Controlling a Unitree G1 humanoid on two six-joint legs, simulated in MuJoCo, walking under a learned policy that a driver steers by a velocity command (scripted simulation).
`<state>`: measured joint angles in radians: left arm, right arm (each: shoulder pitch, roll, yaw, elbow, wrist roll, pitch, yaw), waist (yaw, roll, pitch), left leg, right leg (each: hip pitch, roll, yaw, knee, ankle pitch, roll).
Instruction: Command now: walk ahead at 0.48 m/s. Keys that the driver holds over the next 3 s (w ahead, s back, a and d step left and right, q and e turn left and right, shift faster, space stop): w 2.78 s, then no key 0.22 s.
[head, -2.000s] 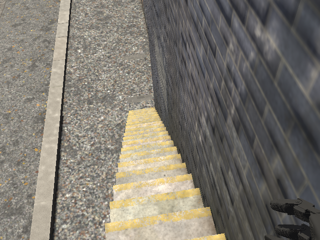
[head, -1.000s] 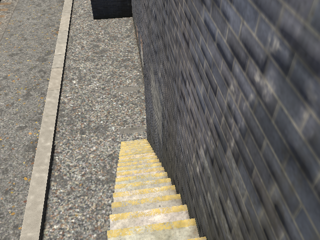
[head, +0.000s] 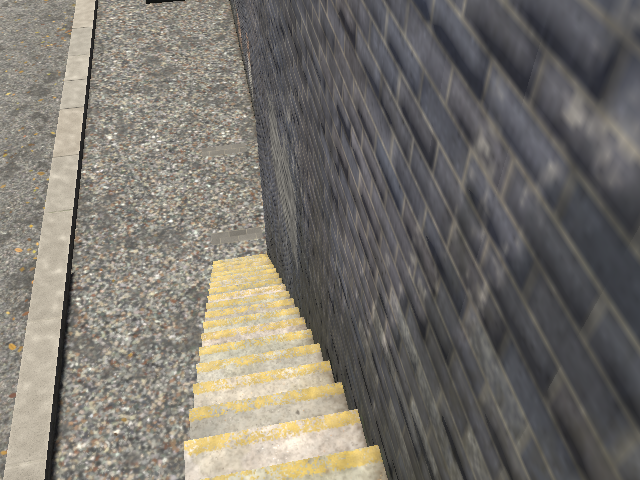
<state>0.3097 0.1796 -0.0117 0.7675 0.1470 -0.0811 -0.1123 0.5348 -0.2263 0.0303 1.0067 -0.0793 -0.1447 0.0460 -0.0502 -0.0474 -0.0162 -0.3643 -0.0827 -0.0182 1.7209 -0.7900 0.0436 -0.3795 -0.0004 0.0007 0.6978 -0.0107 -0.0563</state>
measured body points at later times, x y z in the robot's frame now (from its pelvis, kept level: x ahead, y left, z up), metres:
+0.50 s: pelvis +0.22 +0.06 -0.25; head +0.23 +0.05 +0.20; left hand +0.35 +0.28 -0.37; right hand +0.12 -0.21 -0.38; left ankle +0.21 +0.12 -0.95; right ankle +0.22 -0.10 -0.68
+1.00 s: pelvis +0.46 +0.04 -0.42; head +0.47 +0.02 +0.03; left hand +0.59 +0.26 -0.54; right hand +0.40 -0.21 -0.58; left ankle +0.33 +0.17 -0.89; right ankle +0.48 -0.06 -1.16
